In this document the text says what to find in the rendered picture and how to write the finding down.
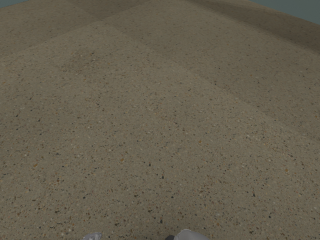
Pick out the right robot thigh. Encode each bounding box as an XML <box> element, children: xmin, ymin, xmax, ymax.
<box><xmin>173</xmin><ymin>230</ymin><xmax>209</xmax><ymax>240</ymax></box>

